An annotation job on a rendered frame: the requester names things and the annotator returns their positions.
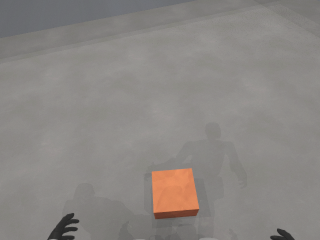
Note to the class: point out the right robot hand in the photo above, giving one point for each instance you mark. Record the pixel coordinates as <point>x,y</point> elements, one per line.
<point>284,235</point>

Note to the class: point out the carton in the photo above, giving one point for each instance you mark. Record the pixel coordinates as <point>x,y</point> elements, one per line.
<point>174,194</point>

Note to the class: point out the left robot hand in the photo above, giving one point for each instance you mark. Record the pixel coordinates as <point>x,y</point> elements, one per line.
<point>61,228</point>

